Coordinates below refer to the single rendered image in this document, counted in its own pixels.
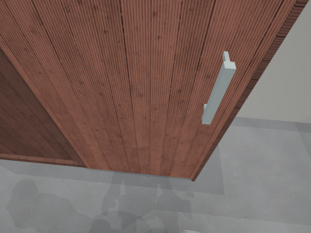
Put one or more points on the handle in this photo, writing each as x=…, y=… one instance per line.
x=223, y=80

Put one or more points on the wardrobe door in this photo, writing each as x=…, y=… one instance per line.
x=26, y=128
x=126, y=80

